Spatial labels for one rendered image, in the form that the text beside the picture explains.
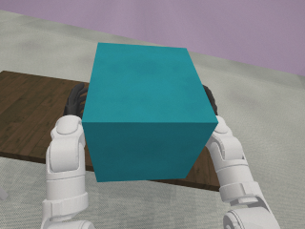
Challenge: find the table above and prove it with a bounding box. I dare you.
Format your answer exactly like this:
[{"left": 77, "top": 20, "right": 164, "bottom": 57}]
[{"left": 0, "top": 71, "right": 220, "bottom": 201}]

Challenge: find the robot right upper arm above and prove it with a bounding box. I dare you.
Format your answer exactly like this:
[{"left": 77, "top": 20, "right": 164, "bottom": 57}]
[{"left": 223, "top": 206, "right": 279, "bottom": 229}]

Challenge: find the robot right forearm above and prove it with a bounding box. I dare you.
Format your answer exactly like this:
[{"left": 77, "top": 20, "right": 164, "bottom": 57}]
[{"left": 205, "top": 115, "right": 280, "bottom": 229}]

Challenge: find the robot left upper arm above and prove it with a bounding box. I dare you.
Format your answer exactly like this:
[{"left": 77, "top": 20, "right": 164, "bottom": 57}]
[{"left": 47, "top": 219, "right": 95, "bottom": 229}]

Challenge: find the robot left hand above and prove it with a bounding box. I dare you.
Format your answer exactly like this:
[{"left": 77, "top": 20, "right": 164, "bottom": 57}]
[{"left": 63, "top": 82, "right": 89, "bottom": 119}]

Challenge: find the robot left forearm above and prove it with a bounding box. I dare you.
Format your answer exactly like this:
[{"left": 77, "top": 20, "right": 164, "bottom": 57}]
[{"left": 40, "top": 114, "right": 89, "bottom": 229}]

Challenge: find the carton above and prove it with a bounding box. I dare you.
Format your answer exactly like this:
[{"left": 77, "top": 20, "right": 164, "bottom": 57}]
[{"left": 81, "top": 42, "right": 219, "bottom": 182}]

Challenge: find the robot right hand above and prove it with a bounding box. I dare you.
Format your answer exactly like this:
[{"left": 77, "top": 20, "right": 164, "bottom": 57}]
[{"left": 202, "top": 84, "right": 218, "bottom": 116}]

